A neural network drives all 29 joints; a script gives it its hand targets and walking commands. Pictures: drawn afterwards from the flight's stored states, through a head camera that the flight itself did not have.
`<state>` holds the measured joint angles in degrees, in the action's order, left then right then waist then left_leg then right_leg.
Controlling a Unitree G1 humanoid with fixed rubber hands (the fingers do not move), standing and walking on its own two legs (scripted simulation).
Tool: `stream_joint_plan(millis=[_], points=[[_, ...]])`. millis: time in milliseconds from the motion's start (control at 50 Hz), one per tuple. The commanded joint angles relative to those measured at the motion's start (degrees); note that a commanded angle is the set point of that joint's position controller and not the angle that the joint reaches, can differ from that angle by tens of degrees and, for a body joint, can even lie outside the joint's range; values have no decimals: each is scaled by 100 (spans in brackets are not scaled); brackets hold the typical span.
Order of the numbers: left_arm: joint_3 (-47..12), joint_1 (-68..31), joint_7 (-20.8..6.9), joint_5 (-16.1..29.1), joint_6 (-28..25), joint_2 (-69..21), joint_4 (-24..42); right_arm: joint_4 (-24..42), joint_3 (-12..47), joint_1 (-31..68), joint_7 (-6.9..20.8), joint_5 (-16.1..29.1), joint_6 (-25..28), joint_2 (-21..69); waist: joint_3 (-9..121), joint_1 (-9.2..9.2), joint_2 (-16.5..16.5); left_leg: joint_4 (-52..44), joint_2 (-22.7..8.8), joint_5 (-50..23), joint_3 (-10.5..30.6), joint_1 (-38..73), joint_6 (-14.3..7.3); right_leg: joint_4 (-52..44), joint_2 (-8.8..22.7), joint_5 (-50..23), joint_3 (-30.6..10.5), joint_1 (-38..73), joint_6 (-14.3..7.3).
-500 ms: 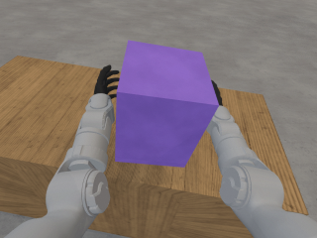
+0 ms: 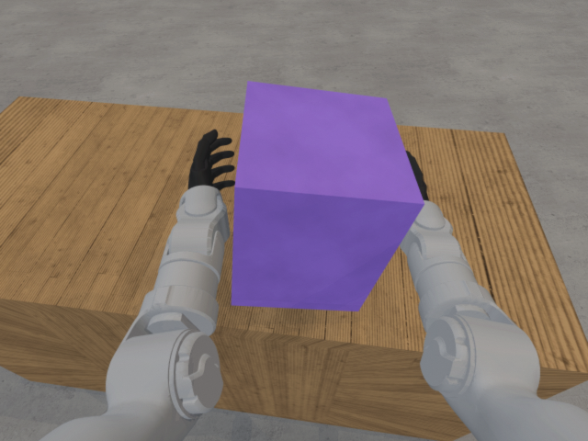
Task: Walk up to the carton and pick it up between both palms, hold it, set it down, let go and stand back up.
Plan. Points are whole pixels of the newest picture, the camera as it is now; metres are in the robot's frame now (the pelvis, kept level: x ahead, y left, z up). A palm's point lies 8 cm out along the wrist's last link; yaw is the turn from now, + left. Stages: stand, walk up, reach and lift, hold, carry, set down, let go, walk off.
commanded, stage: set down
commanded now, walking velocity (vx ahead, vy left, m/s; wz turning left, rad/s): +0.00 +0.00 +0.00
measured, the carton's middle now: (306, 204) +0.44 -0.03 +0.08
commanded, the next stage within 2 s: none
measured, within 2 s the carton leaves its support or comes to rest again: rests again in 0.96 s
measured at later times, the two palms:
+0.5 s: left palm (206, 208) +0.42 +0.12 +0.09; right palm (408, 209) +0.42 -0.17 +0.08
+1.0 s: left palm (214, 221) +0.42 +0.11 +0.06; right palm (408, 214) +0.43 -0.18 +0.06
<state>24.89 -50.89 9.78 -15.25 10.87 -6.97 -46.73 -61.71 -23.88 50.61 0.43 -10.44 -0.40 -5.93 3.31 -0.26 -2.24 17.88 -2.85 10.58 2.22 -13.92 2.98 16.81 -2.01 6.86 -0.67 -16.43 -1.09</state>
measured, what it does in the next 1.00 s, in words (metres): stands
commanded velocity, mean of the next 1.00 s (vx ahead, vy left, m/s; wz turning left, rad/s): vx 0.00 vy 0.00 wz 0.00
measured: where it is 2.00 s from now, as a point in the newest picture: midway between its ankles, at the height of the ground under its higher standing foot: outside the picture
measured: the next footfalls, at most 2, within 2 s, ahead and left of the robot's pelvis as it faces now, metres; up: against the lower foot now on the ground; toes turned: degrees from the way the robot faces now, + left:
none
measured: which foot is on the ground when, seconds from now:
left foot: down 0.00-1.00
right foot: down 0.00-1.00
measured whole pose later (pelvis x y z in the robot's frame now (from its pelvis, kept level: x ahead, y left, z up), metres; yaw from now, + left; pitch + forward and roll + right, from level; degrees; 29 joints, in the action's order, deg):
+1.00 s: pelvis +0.00 +0.00 +0.00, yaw -1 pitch +13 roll +0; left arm 29.1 -46.2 9.4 -19.8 2.0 -9.9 -47.4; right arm -61.7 -33.7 50.0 4.4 -22.5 7.8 -3.6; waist 4.9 -0.9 -0.8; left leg 17.4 -3.3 9.4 -0.3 -20.9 3.1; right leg 17.7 -1.5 6.1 0.7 -24.5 -1.6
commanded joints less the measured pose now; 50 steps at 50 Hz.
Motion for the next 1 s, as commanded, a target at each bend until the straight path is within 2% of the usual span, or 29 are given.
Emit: stream_joint_plan(millis=[0, 140, 280, 480, 660, 820, 980], points=[[-1476, -3744, -547, 79, -390, -2688, 398, 1390, 959, 4595, 850, -327, 768, 2833, 4356, 2, 866, 4, 360, -1630, -705, 368, -23, 572, 12, -3563, 574, 2311, 506], [-1443, -3744, -528, -58, -566, -2738, 447, 1053, 608, 4318, 940, -703, 938, 2806, 4536, 50, 545, 34, 317, -1684, -774, 324, 17, 610, 88, -3422, 609, 2098, 437], [-1441, -3637, -461, -147, -660, -2753, 494, 799, 437, 4171, 1023, -827, 1073, 2717, 4464, 44, 313, 117, 277, -1841, -767, 371, 55, 622, 105, -3275, 658, 1822, 371], [-1285, -3436, -443, -229, -706, -2688, 416, 805, 312, 4102, 1120, -982, 1132, 2565, 4247, 47, 529, 71, 254, -1717, -745, 426, 5, 530, 56, -2898, 714, 1598, 349], [-1110, -3354, -455, -325, -814, -2630, 355, 838, 169, 3992, 1205, -1210, 1200, 2563, 4256, -33, 661, 14, 261, -1565, -824, 356, -33, 510, 49, -2720, 712, 1594, 349], [-1093, -3246, -458, -414, -1017, -2633, 389, 716, 221, 3800, 1226, -1276, 1347, 2650, 4383, -90, 613, 64, 277, -1640, -871, 179, -34, 598, 80, -3043, 674, 1725, 361], [-1172, -3061, -488, -445, -1205, -2643, 459, 431, 293, 3450, 1166, -1320, 1473, 2685, 4329, -11, 645, 91, 278, -1722, -870, -16, -45, 697, 109, -3463, 656, 1857, 395]])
